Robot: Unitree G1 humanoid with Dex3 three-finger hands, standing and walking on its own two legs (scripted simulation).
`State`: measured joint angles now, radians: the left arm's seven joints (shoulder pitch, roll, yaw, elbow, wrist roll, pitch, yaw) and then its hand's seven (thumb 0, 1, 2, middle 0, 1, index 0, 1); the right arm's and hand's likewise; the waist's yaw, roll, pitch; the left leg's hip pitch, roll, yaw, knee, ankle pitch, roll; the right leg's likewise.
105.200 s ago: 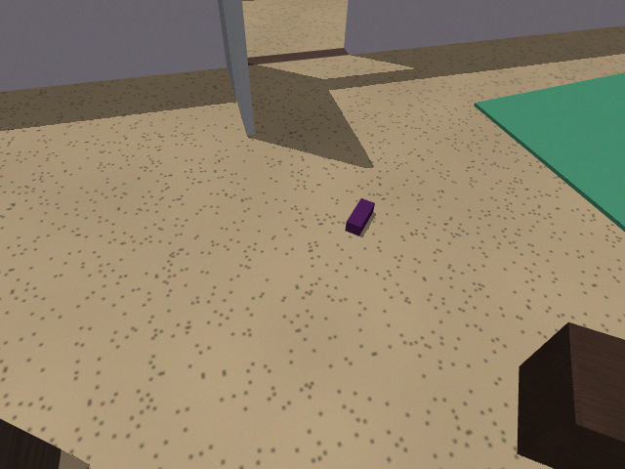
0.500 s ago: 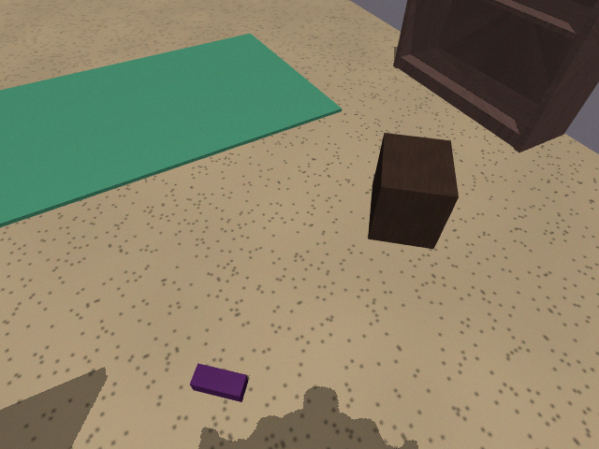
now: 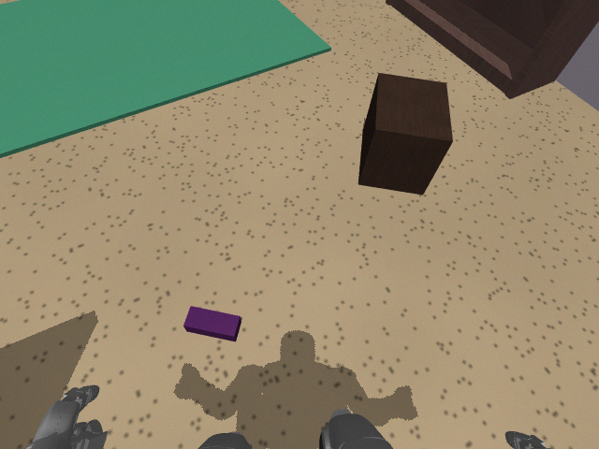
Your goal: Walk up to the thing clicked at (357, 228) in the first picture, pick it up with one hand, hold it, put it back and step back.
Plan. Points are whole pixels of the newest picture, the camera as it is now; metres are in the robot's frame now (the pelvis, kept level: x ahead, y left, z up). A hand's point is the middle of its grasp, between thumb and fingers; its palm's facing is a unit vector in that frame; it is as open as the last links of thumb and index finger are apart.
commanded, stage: step back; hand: left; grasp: from above
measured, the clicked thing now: (213, 323) +0.50 +0.23 -0.72
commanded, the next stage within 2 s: none
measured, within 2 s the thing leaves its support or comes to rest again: neither
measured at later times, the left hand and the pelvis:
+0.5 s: hand out of the picture +0.00 +0.22 -0.12, palm faces -0.06 -0.92 -0.39, open 7.4 cm; pelvis -0.11 -0.03 +0.01, yaw -3 degrees
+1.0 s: hand out of the picture -0.18 +0.25 -0.15, palm faces -0.03 -0.93 -0.38, open 7.4 cm; pelvis -0.27 -0.03 +0.01, yaw -3 degrees
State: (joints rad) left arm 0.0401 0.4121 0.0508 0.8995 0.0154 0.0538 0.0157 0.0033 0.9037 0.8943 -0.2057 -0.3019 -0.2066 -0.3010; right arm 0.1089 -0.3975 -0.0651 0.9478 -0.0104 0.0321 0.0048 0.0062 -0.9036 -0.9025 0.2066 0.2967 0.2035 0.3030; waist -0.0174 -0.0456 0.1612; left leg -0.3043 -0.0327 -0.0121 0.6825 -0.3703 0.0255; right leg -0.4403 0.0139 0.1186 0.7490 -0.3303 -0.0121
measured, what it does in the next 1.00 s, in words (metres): walks backwards: right foot, then left foot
